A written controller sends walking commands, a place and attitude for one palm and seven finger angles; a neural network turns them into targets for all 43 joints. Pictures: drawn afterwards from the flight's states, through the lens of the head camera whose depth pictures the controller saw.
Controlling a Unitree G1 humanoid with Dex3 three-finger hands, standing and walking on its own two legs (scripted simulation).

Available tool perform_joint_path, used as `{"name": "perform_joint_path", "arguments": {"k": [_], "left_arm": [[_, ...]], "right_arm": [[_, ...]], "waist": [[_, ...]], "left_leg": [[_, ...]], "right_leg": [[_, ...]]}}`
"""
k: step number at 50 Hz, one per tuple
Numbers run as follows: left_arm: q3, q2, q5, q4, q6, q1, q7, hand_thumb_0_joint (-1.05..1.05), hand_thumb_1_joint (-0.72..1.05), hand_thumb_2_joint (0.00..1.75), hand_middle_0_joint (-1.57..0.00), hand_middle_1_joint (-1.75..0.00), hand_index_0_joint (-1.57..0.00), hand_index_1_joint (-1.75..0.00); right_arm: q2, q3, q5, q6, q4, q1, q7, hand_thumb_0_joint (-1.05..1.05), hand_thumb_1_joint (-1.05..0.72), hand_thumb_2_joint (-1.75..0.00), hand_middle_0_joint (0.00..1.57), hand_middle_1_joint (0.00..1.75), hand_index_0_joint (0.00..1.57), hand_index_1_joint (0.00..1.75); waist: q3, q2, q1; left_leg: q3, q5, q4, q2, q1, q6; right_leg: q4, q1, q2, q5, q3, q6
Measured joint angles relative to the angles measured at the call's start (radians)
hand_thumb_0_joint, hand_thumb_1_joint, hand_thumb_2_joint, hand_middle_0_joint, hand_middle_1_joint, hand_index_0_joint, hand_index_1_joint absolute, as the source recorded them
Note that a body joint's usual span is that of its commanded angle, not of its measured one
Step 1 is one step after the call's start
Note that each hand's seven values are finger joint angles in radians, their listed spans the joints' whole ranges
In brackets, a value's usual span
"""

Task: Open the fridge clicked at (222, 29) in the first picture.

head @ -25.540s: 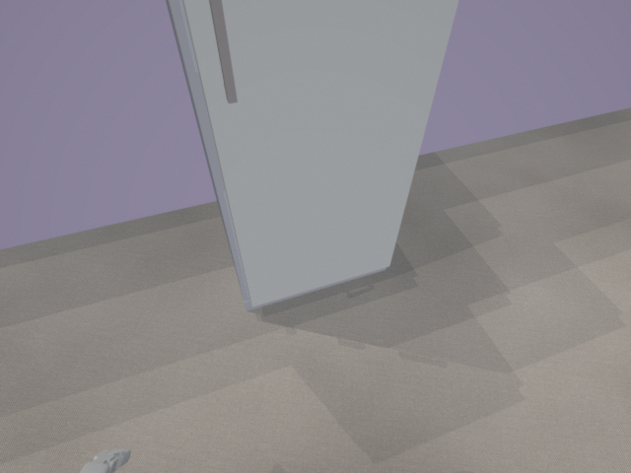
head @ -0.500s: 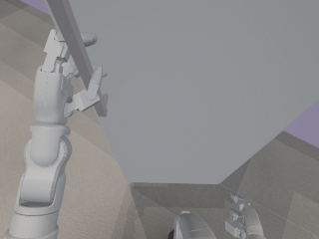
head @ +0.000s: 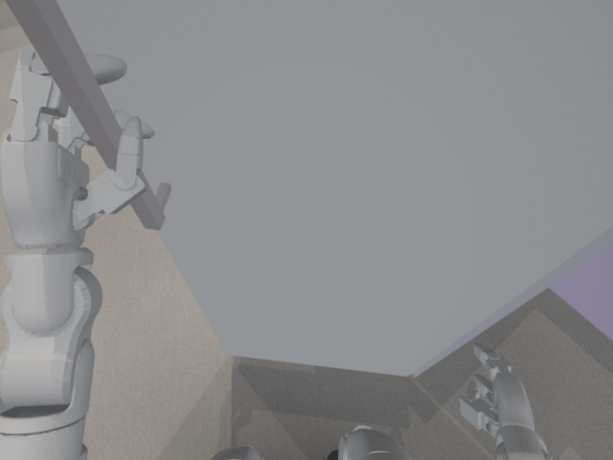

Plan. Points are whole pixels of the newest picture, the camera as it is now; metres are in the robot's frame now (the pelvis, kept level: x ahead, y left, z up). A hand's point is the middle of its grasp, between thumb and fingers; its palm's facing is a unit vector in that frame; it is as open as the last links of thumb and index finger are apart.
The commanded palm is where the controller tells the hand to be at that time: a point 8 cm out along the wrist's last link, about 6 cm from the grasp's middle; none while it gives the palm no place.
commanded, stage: walk backward, drawing the door open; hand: left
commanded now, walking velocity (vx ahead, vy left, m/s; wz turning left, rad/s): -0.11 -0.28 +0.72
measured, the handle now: (109, 108) +0.36 +0.18 +0.26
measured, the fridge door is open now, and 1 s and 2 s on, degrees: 45 78 74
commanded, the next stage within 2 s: stop walking and hold the door back in 0.86 s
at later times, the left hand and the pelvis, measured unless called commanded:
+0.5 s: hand (117, 321) +0.20 +0.14 +0.23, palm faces +0.59 -0.77 -0.24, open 6.7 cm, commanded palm +0.14 +0.17 +0.23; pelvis -0.03 -0.16 +0.01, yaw +18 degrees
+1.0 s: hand out of the picture +0.08 +0.08 +0.23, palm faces +0.82 -0.52 -0.25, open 6.7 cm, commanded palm +0.04 +0.10 +0.21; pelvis -0.06 -0.29 +0.00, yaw +28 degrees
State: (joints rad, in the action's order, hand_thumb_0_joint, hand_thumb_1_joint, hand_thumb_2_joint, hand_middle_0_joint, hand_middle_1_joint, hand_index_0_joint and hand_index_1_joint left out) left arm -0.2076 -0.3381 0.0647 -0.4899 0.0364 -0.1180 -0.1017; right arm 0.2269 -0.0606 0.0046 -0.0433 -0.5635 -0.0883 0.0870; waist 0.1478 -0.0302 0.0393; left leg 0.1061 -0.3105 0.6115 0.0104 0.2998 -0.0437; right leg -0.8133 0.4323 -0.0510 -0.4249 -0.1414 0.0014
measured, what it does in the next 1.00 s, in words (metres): steps to the right, turning left: right foot, then left foot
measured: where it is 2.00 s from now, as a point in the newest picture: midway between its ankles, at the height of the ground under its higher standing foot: outside the picture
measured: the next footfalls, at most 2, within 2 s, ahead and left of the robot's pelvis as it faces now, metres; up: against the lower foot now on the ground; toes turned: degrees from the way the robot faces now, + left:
right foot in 0.30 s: +0.06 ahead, -0.27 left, +0.00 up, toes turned +7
left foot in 0.58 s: -0.03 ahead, -0.08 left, +0.00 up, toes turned +27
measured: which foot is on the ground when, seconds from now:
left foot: down 0.00-0.30, up 0.32-0.56, down 0.58-0.96, up 0.98-1.00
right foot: up 0.00-0.28, down 0.30-0.58, up 0.60-0.94, down 0.96-1.00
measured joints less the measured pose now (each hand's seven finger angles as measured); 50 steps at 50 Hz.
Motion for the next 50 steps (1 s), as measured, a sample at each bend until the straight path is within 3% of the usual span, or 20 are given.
{"name": "perform_joint_path", "arguments": {"k": [3,5,10,14,15,17,19,21,23,25,28,29,31,33,35,39,43,47,48,50], "left_arm": [[-0.001,0.003,-0.008,0.022,0.018,0.004,0.020,-0.08,0.68,0.79,-0.54,-1.40,-0.21,-1.20],[-0.002,0.000,-0.007,0.032,0.019,0.007,0.029,-0.07,0.68,0.79,-0.54,-1.40,-0.21,-1.21],[-0.030,-0.009,0.014,0.066,0.011,0.013,0.030,-0.07,0.67,0.81,-0.50,-1.40,-0.22,-1.25],[-0.093,-0.035,0.037,0.116,-0.002,0.018,0.014,-0.08,0.67,0.82,-0.50,-1.41,-0.20,-1.26],[-0.119,-0.046,0.038,0.125,-0.007,0.019,0.007,-0.09,0.67,0.82,-0.51,-1.42,-0.19,-1.26],[-0.161,-0.019,0.033,0.136,0.000,0.037,-0.007,-0.09,0.67,0.83,-0.52,-1.43,-0.18,-1.26],[-0.175,-0.007,0.030,0.136,-0.001,0.061,-0.011,-0.09,0.67,0.83,-0.51,-1.43,-0.18,-1.27],[-0.177,-0.011,0.031,0.123,0.002,0.088,-0.011,-0.09,0.67,0.82,-0.50,-1.43,-0.19,-1.28],[-0.169,-0.017,0.032,0.103,0.010,0.106,-0.009,-0.09,0.66,0.82,-0.49,-1.42,-0.20,-1.29],[-0.154,-0.029,0.028,0.076,0.015,0.111,-0.004,-0.09,0.65,0.81,-0.50,-1.43,-0.21,-1.28],[-0.127,-0.054,0.017,0.030,0.021,0.101,0.005,-0.11,0.63,0.80,-0.51,-1.47,-0.23,-1.26],[-0.124,-0.069,0.017,0.017,0.024,0.093,0.006,-0.11,0.63,0.79,-0.52,-1.49,-0.24,-1.25],[-0.114,-0.078,0.013,0.020,0.045,0.075,0.010,-0.12,0.61,0.79,-0.54,-1.52,-0.26,-1.24],[-0.101,-0.067,-0.002,0.029,0.056,0.071,0.017,-0.12,0.60,0.79,-0.54,-1.52,-0.27,-1.24],[-0.086,-0.064,-0.011,0.041,0.058,0.072,0.019,-0.10,0.60,0.80,-0.53,-1.51,-0.27,-1.26],[-0.071,-0.061,0.000,0.077,0.046,0.074,0.016,-0.08,0.61,0.80,-0.52,-1.48,-0.28,-1.29],[-0.091,-0.060,0.024,0.133,0.035,0.079,0.005,-0.07,0.62,0.80,-0.51,-1.45,-0.29,-1.31],[-0.141,-0.072,0.041,0.191,0.015,0.079,-0.015,-0.08,0.63,0.80,-0.49,-1.43,-0.26,-1.31],[-0.162,-0.085,0.043,0.200,0.008,0.078,-0.018,-0.08,0.63,0.80,-0.49,-1.43,-0.25,-1.31],[-0.195,-0.056,0.035,0.222,0.025,0.086,-0.028,-0.09,0.64,0.80,-0.50,-1.44,-0.23,-1.31]], "right_arm": [[-0.044,0.026,0.001,-0.017,-0.028,-0.013,-0.026,0.01,-0.91,-0.90,0.20,0.30,0.19,0.29],[-0.068,0.042,0.001,-0.029,-0.039,-0.027,-0.039,0.01,-0.91,-0.90,0.20,0.30,0.20,0.29],[-0.104,0.069,0.008,-0.047,-0.052,-0.062,-0.050,0.01,-0.91,-0.90,0.20,0.30,0.20,0.30],[-0.115,0.089,0.018,-0.052,-0.052,-0.080,-0.054,0.01,-0.91,-0.90,0.21,0.30,0.20,0.30],[-0.112,0.095,0.022,-0.050,-0.052,-0.077,-0.055,0.01,-0.90,-0.90,0.21,0.30,0.20,0.30],[-0.077,0.088,0.019,-0.037,-0.073,-0.038,-0.048,0.01,-0.90,-0.90,0.21,0.30,0.21,0.30],[-0.045,0.070,0.016,-0.024,-0.088,-0.024,-0.037,0.01,-0.91,-0.90,0.21,0.30,0.20,0.30],[-0.018,0.054,0.013,-0.008,-0.089,-0.024,-0.024,0.01,-0.91,-0.90,0.21,0.30,0.20,0.30],[0.003,0.041,0.010,0.004,-0.079,-0.034,-0.010,0.01,-0.91,-0.90,0.21,0.30,0.20,0.30],[0.020,0.030,0.008,0.010,-0.068,-0.046,0.002,0.01,-0.91,-0.90,0.20,0.30,0.20,0.29],[0.046,0.016,0.003,0.007,-0.042,-0.066,0.013,0.01,-0.91,-0.90,0.20,0.30,0.20,0.29],[0.046,0.010,0.003,0.002,-0.036,-0.065,0.016,0.01,-0.91,-0.90,0.20,0.30,0.20,0.29],[0.022,0.002,0.006,-0.013,-0.048,-0.053,0.011,0.01,-0.91,-0.90,0.20,0.30,0.20,0.29],[-0.009,0.017,0.009,-0.030,-0.064,-0.051,-0.008,0.01,-0.91,-0.90,0.20,0.30,0.19,0.29],[-0.040,0.037,0.014,-0.048,-0.068,-0.058,-0.025,0.01,-0.91,-0.90,0.20,0.30,0.19,0.29],[-0.090,0.072,0.016,-0.073,-0.063,-0.071,-0.040,0.01,-0.91,-0.90,0.20,0.30,0.20,0.29],[-0.113,0.103,0.013,-0.088,-0.063,-0.072,-0.037,0.01,-0.91,-0.90,0.21,0.30,0.20,0.30],[-0.105,0.120,0.007,-0.094,-0.058,-0.070,-0.039,0.01,-0.90,-0.90,0.21,0.30,0.20,0.30],[-0.101,0.124,0.007,-0.092,-0.056,-0.067,-0.041,0.01,-0.90,-0.90,0.21,0.30,0.21,0.30],[-0.063,0.114,0.009,-0.076,-0.075,-0.035,-0.036,0.01,-0.90,-0.90,0.21,0.30,0.21,0.30]], "waist": [[0.021,0.002,-0.015],[0.028,0.023,-0.022],[0.028,0.067,-0.056],[-0.004,0.075,-0.071],[-0.014,0.065,-0.073],[-0.006,0.094,-0.053],[-0.009,0.087,-0.032],[-0.012,0.064,-0.015],[-0.017,0.038,-0.002],[-0.026,0.019,0.009],[-0.047,0.018,0.016],[-0.047,0.011,0.015],[-0.020,-0.011,-0.004],[-0.005,-0.007,-0.013],[0.000,0.010,-0.013],[-0.003,0.040,-0.030],[-0.019,0.067,-0.049],[-0.044,0.079,-0.064],[-0.055,0.061,-0.068],[-0.044,0.092,-0.067]], "left_leg": [[-0.052,0.013,-0.049,0.033,-0.029,0.026],[-0.100,0.052,-0.093,0.066,-0.036,0.054],[-0.181,0.096,-0.132,0.124,-0.036,0.115],[-0.236,0.071,-0.065,0.140,0.009,0.158],[-0.239,0.041,-0.016,0.134,0.035,0.142],[-0.261,-0.137,0.212,0.104,0.118,0.104],[-0.210,-0.215,0.444,0.048,0.189,0.093],[-0.131,-0.238,0.546,0.015,0.208,0.096],[-0.058,-0.249,0.497,0.003,0.183,0.094],[-0.009,-0.233,0.358,0.003,0.135,0.089],[0.018,-0.075,0.074,0.011,0.033,0.083],[0.014,0.000,0.027,0.008,0.019,0.051],[0.007,-0.009,0.052,0.004,0.023,-0.005],[-0.022,-0.007,0.022,0.018,0.007,-0.013],[-0.067,0.033,-0.031,0.038,-0.006,0.005],[-0.123,0.107,-0.117,0.067,-0.027,0.035],[-0.152,0.139,-0.139,0.083,-0.025,0.065],[-0.174,0.134,-0.086,0.084,0.020,0.103],[-0.167,0.104,-0.040,0.072,0.049,0.103],[-0.206,-0.085,0.160,0.047,0.126,0.091]], "right_leg": [[-0.196,0.067,0.054,-0.044,0.073,0.024],[-0.201,0.086,0.066,-0.001,0.091,0.035],[0.010,0.010,0.042,0.075,0.141,0.054],[0.256,-0.149,0.029,0.146,0.134,0.069],[0.309,-0.176,0.018,0.216,0.129,0.060],[0.257,-0.154,0.029,0.194,0.101,0.039],[0.246,-0.152,0.007,0.164,0.077,0.026],[0.262,-0.160,-0.018,0.164,0.054,0.017],[0.278,-0.166,-0.038,0.174,0.023,0.012],[0.279,-0.159,-0.049,0.175,-0.018,0.007],[0.216,-0.111,-0.049,0.148,-0.076,0.005],[0.154,-0.078,-0.055,0.126,-0.073,0.009],[-0.028,-0.010,-0.027,-0.032,0.015,0.027],[-0.167,0.035,0.018,-0.079,0.067,0.036],[-0.209,0.057,0.046,-0.060,0.083,0.044],[-0.146,0.051,0.060,0.027,0.107,0.055],[-0.027,-0.019,0.065,0.011,0.117,0.058],[0.238,-0.175,0.067,0.130,0.113,0.059],[0.314,-0.211,0.052,0.172,0.117,0.036],[0.286,-0.184,0.068,0.172,0.108,-0.005]]}}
